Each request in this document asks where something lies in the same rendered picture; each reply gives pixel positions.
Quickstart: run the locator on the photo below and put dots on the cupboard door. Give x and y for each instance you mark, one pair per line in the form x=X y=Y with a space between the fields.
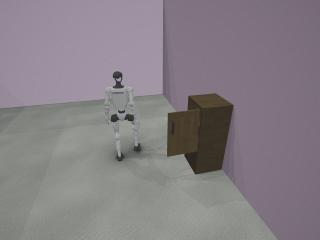
x=184 y=139

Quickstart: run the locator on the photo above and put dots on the left robot hand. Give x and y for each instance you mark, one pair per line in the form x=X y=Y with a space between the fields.
x=107 y=118

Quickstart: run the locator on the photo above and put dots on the robot left thigh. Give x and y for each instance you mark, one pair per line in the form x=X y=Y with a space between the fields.
x=115 y=124

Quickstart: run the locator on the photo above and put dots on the right robot foot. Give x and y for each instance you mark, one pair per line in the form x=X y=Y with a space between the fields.
x=136 y=147

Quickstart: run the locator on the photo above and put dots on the robot left upper arm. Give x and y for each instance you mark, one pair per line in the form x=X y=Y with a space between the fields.
x=107 y=96

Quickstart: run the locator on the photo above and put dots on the right robot forearm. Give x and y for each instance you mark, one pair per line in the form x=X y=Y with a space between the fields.
x=134 y=111

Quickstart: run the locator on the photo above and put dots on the robot right upper arm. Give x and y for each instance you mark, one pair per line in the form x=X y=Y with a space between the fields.
x=130 y=95

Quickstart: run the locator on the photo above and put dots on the right robot hand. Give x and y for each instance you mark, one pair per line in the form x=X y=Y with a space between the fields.
x=137 y=122

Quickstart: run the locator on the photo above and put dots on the left robot forearm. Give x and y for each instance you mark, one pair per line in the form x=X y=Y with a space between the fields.
x=106 y=109

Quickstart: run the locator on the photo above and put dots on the handle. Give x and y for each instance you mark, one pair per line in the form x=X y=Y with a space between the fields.
x=173 y=126

